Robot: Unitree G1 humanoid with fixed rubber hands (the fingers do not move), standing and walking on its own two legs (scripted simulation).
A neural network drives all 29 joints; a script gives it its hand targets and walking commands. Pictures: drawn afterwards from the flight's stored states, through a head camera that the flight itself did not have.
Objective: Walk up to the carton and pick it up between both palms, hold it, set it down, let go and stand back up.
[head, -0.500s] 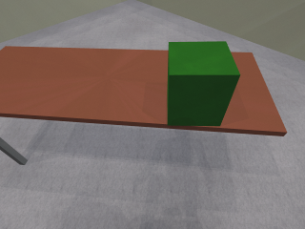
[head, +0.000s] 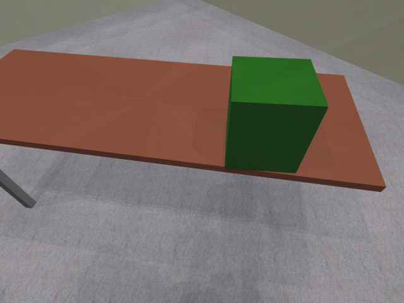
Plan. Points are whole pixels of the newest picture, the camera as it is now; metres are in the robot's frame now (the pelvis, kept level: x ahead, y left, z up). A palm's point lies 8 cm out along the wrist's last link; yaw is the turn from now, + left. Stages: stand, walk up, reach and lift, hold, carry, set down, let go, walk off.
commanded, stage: walk up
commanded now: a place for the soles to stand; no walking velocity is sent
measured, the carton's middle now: (265, 116) +0.58 -0.16 +0.01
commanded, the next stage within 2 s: none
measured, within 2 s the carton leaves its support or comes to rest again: neither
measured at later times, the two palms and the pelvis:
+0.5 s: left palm out of the picture +0.05 +0.11 -0.13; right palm (382, 289) +0.16 -0.37 -0.13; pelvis +0.09 -0.12 +0.00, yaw +1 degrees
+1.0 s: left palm (171, 258) +0.23 +0.10 -0.12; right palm (375, 246) +0.26 -0.40 -0.14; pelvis +0.16 -0.14 +0.00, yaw -5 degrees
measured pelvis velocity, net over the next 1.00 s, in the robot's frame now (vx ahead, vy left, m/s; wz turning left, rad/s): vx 0.16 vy -0.14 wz -0.09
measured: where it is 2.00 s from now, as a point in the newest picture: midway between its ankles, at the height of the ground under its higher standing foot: outside the picture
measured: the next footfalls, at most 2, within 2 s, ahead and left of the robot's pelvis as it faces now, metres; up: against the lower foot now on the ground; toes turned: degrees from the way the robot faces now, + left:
left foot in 0.60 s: +0.25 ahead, -0.03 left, +0.00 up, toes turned -1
right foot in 0.78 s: +0.14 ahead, -0.22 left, +0.00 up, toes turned -6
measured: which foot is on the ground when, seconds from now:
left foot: down 0.00-0.24, up 0.26-0.58, down 0.60-1.00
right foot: down 0.00-0.68, up 0.70-0.76, down 0.78-1.00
